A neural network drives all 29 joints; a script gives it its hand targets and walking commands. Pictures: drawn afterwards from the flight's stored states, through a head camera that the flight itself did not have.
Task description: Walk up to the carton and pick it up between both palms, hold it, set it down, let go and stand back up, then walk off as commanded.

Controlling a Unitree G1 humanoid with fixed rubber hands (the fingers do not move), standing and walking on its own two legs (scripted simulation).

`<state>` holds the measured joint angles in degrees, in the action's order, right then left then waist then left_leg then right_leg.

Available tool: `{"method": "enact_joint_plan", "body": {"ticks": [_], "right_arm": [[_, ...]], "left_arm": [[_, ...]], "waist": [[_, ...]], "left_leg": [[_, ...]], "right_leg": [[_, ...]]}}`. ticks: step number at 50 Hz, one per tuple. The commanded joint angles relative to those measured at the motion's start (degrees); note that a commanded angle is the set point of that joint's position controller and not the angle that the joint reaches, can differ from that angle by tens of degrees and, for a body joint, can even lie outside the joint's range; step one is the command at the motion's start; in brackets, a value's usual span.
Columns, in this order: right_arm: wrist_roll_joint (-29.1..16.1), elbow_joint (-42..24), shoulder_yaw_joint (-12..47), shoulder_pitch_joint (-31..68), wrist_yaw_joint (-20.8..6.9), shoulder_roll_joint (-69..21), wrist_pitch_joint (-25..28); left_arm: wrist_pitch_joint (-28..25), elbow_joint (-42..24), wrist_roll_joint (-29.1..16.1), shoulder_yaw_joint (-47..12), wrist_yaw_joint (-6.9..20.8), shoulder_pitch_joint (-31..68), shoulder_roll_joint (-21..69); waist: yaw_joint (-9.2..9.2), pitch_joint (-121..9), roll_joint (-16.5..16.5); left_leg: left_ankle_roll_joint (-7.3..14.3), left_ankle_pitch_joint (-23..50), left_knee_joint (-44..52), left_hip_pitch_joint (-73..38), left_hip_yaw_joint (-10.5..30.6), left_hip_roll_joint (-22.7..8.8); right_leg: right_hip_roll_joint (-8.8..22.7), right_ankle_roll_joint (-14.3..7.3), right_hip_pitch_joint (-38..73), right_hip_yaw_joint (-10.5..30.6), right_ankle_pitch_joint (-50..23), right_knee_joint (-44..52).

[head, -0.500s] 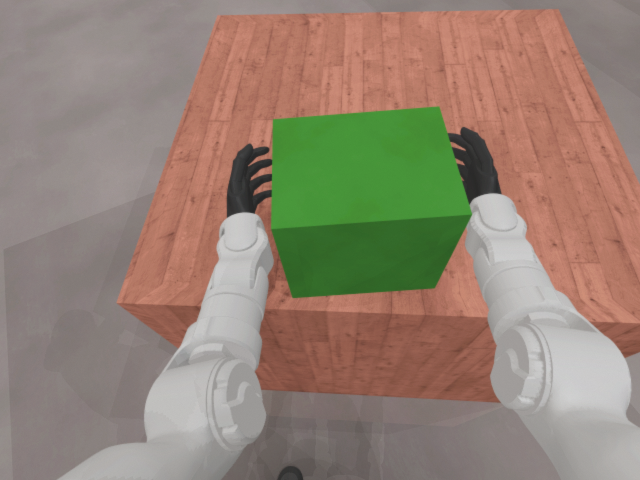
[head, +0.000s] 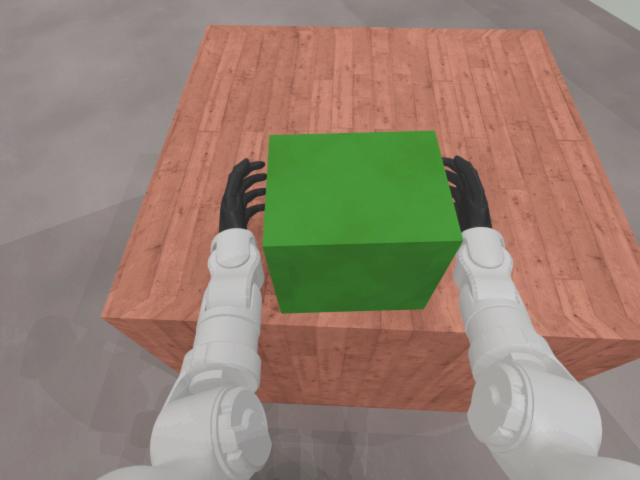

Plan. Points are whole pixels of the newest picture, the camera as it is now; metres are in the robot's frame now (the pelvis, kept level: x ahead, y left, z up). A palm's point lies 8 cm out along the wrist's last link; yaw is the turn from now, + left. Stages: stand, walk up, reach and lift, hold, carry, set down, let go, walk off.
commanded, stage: reach and lift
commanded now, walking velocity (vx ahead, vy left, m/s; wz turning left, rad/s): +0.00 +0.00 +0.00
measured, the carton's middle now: (352, 228) +0.42 +0.03 +0.02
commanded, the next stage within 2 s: none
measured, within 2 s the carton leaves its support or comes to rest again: leaves its support in 1.20 s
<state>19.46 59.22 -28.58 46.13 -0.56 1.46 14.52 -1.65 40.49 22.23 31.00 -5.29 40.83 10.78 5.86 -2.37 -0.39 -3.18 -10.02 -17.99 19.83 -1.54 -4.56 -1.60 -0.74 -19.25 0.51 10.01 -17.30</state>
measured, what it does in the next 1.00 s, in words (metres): stands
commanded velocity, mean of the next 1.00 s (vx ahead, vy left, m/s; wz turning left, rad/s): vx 0.00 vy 0.00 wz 0.00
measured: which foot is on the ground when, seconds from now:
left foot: down 0.00-1.00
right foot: down 0.00-1.00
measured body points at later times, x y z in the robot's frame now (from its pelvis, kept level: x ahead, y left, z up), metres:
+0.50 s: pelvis +0.00 +0.00 +0.00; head +0.08 +0.00 +0.44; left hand +0.40 +0.18 +0.05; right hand +0.45 -0.12 +0.05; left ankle -0.03 +0.15 -0.75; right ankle -0.03 -0.11 -0.75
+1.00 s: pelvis -0.01 +0.00 +0.00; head +0.08 +0.00 +0.44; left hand +0.40 +0.18 +0.05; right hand +0.45 -0.12 +0.05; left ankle -0.03 +0.15 -0.75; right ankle -0.03 -0.11 -0.75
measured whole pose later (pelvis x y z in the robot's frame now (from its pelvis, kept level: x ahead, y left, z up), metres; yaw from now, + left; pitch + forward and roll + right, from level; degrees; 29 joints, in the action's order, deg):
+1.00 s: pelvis -0.01 +0.00 +0.00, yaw +0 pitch +14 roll -1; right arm 17.7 65.0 -26.0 48.0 1.6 3.4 18.7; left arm -6.4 46.4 18.0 30.1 -6.4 42.3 8.6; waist 5.7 -4.6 -0.3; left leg -3.2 -8.5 -17.1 22.8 -1.2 -4.7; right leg -1.7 -0.9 -21.8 -0.1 8.4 -15.9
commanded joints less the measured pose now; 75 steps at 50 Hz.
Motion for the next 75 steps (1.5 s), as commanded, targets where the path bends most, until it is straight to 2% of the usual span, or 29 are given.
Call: {"method": "enact_joint_plan", "body": {"ticks": [1,5,6,9,14,17,19,21,29,31,32,33,35,37,38,39,40,44,50,56,59,65,66,67,69,72,73,74,75], "right_arm": [[3.25,-0.61,16.34,28.88,-7.4,-28.14,3.56],[3.33,-1.01,16.56,30.29,-7.24,-29.04,3.57],[3.44,-1.14,16.51,29.99,-7.15,-29.07,3.61],[3.73,-0.15,15.46,29.94,-7.23,-29.16,3.58],[3.44,0.77,16.11,29.42,-7.25,-29.65,3.36],[3.61,0.19,15.9,30.26,-7.12,-29.41,3.94],[3.43,0.96,15.43,30.26,-7.34,-29.27,3.9],[3.22,1.97,15.74,29.72,-7.33,-29.03,4.13],[3.11,2.91,16.13,29.91,-6.94,-29.19,4.37],[3.04,3.3,15.81,30.14,-6.91,-29.11,4.4],[2.87,3.53,15.81,29.84,-6.99,-29.15,4.41],[2.88,3.59,15.97,29.76,-6.78,-29.24,4.42],[2.71,3.19,16.3,30.5,-6.78,-28.79,4.4],[2.71,3.84,16.42,29.96,-6.64,-29.07,4.52],[2.35,4.33,16.54,29.64,-6.65,-29.21,4.47],[2.38,4.2,16.37,30.33,-6.68,-28.76,4.67],[2.33,4.14,16.54,30.62,-6.61,-28.56,4.79],[2.29,4.3,17.13,30.92,-5.94,-29.16,5.6],[2.55,3.01,19.06,34.36,-4.95,-29.33,9.55],[3.53,4.76,19.82,38.35,-4.03,-28.8,14.7],[4.7,6.82,18.61,39.05,-3.56,-27.21,17.58],[6.16,11.47,17.51,39.69,-2.79,-24.65,21.24],[6.35,12.27,17.5,39.84,-2.74,-24.33,21.66],[6.39,12.78,17.22,39.35,-2.7,-24.31,21.95],[6.5,14.65,17.27,39.12,-2.49,-24.08,22.15],[5.93,15.6,17.95,40.06,-2.42,-23.75,22.49],[6.01,16.18,17.79,39.78,-2.37,-23.3,22.59],[5.85,16.16,17.53,40.42,-2.13,-23.17,22.54],[5.78,16.78,17.76,39.99,-2.0,-22.97,22.62]], "left_arm": [[-1.55,1.66,1.14,-15.77,5.17,23.56,23.1],[-2.07,3.48,0.7,-14.74,5.38,24.16,22.59],[-2.12,3.85,0.76,-14.82,5.41,23.96,22.99],[-2.59,4.03,0.68,-14.42,5.38,25.14,22.4],[-2.61,4.49,0.36,-14.21,5.03,24.31,22.79],[-2.94,5.05,0.27,-15.13,4.88,24.5,23.35],[-3.11,4.66,0.18,-15.02,4.54,24.54,23.16],[-3.16,4.99,-0.12,-15.13,4.36,24.17,23.66],[-3.51,6.04,-0.1,-14.64,4.29,23.78,22.95],[-3.52,5.88,-0.52,-15.27,4.15,24.29,23.52],[-3.51,6.09,-0.1,-14.73,4.14,23.83,23.28],[-3.55,6.23,-0.44,-15.18,4.15,24.21,23.24],[-3.54,6.72,-0.56,-14.93,4.1,24.1,23.06],[-3.65,6.73,-0.8,-15.49,4.01,24.1,23.52],[-3.93,6.35,-0.96,-15.84,3.75,23.88,23.74],[-3.76,6.47,-0.83,-15.84,3.77,24.53,23.75],[-3.72,6.87,-0.95,-15.86,3.75,24.26,23.56],[-4.6,7.39,-1.28,-16.12,3.88,24.61,23.88],[-7.66,8.01,-2.28,-18.27,3.61,27.87,24.56],[-12.15,8.89,-2.69,-18.29,3.34,31.98,24.78],[-14.32,10.37,-1.53,-18.02,3.23,32.82,24.93],[-17.73,13.84,-1.16,-17.69,3.09,33.79,23.62],[-18.26,14.22,-1.51,-17.67,3.02,34.17,23.63],[-18.66,14.81,-0.9,-17.23,2.92,33.98,23.51],[-19.16,16.17,-0.93,-16.92,2.96,34.6,22.36],[-20.04,16.92,-1.74,-17.66,2.46,35.69,22.53],[-20.07,17.59,-1.67,-17.57,2.38,35.41,22.71],[-20.19,17.56,-2.07,-17.94,2.34,35.84,22.53],[-20.24,18.55,-2.25,-18.09,2.42,35.48,22.27]], "waist": [[1.63,-31.7,-3.0],[2.26,-31.96,-4.92],[1.93,-31.51,-5.04],[1.77,-32.27,-4.42],[2.19,-32.38,-4.26],[1.19,-33.42,-4.13],[1.9,-33.49,-3.68],[1.51,-32.71,-3.33],[2.01,-32.34,-4.45],[1.24,-32.36,-3.74],[1.86,-32.23,-3.88],[1.29,-32.16,-4.28],[1.76,-31.92,-3.78],[1.36,-32.51,-3.97],[1.87,-33.18,-3.41],[1.15,-33.28,-3.34],[1.19,-33.04,-3.34],[1.04,-33.35,-4.39],[-0.04,-37.51,-4.27],[-0.02,-40.19,-4.7],[-0.01,-40.27,-3.52],[-0.23,-41.08,-3.84],[0.27,-41.65,-4.11],[0.87,-41.19,-3.52],[0.61,-41.31,-3.95],[1.63,-42.53,-3.8],[1.28,-43.06,-3.43],[1.82,-42.42,-3.71],[1.25,-42.78,-3.41]], "left_leg": [[2.44,29.23,-2.24,-7.71,-7.65,3.23],[3.25,24.75,-0.92,-4.0,-8.14,3.65],[3.32,24.06,-0.62,-3.44,-8.24,3.81],[3.31,24.14,-0.45,-5.16,-7.99,3.54],[3.14,24.84,-0.35,-5.2,-8.1,3.43],[2.91,25.39,-0.94,-5.5,-7.49,3.38],[2.96,26.61,-1.16,-7.93,-7.48,3.13],[2.56,27.71,-1.38,-7.6,-7.57,2.92],[2.96,26.52,-1.03,-6.43,-7.59,3.08],[2.7,26.2,-0.82,-6.24,-7.54,3.06],[2.9,26.5,-0.93,-6.99,-7.75,3.16],[2.92,26.66,-1.16,-6.76,-7.47,3.19],[2.95,25.68,-0.68,-6.62,-7.45,3.03],[2.8,26.72,-1.2,-7.64,-7.22,2.96],[2.65,27.75,-1.37,-8.24,-7.3,2.76],[2.49,27.77,-1.79,-8.66,-7.03,2.64],[2.51,27.65,-1.58,-8.71,-7.02,2.58],[2.85,26.88,-1.44,-6.21,-7.06,2.88],[2.55,27.18,-1.65,-4.07,-6.72,2.66],[2.37,26.54,-1.72,-1.55,-6.7,2.52],[1.9,25.63,-1.59,-2.01,-6.92,2.57],[2.06,21.52,-0.72,-0.55,-6.83,2.72],[2.11,21.52,-0.81,-0.38,-6.95,2.79],[2.1,21.43,-0.54,-0.94,-7.13,2.93],[2.45,19.54,-0.41,-0.84,-7.37,3.04],[2.46,19.12,-0.34,-0.8,-7.33,3.06],[2.25,19.45,-0.43,-1.05,-7.19,2.89],[2.19,19.25,-0.36,-0.78,-7.34,3.0],[2.29,19.13,-0.74,-0.97,-7.18,3.08]], "right_leg": [[0.65,2.72,21.06,-6.71,-38.55,-5.72],[1.28,2.96,23.52,-5.95,-40.04,-6.39],[1.46,3.0,24.07,-6.03,-40.66,-6.47],[1.21,3.11,22.31,-6.29,-37.41,-5.77],[1.16,2.67,21.85,-6.12,-37.77,-5.59],[0.99,2.66,21.22,-6.25,-37.79,-5.61],[0.68,2.56,18.74,-6.48,-35.75,-5.13],[0.67,2.19,19.0,-6.51,-36.48,-5.11],[0.7,2.35,19.96,-6.13,-37.12,-5.09],[0.62,2.06,18.84,-6.47,-35.95,-4.68],[0.69,2.21,18.46,-6.16,-36.03,-4.52],[0.79,2.07,18.77,-6.15,-36.53,-4.56],[0.62,2.15,18.46,-6.34,-35.46,-4.43],[0.44,2.03,17.95,-6.37,-35.5,-4.35],[0.29,1.86,17.27,-6.23,-35.51,-4.3],[0.36,1.71,16.28,-6.36,-34.7,-4.02],[0.39,1.64,16.15,-6.46,-34.79,-3.86],[0.52,2.03,19.18,-5.88,-38.52,-4.72],[0.44,2.48,21.54,-6.44,-43.24,-5.85],[0.34,2.66,23.24,-7.0,-44.46,-6.24],[0.16,2.55,22.01,-7.65,-41.65,-5.22],[0.03,2.27,19.08,-8.25,-35.39,-3.51],[-0.04,2.16,18.56,-8.23,-34.54,-3.4],[-0.15,2.23,18.08,-8.08,-33.31,-3.08],[-0.07,2.17,17.11,-8.07,-30.91,-2.47],[-0.43,1.86,15.18,-7.99,-27.43,-1.77],[-0.49,1.74,14.94,-7.97,-27.69,-1.72],[-0.64,1.66,14.51,-7.89,-27.09,-1.64],[-0.62,1.65,14.05,-7.97,-27.39,-1.55]]}}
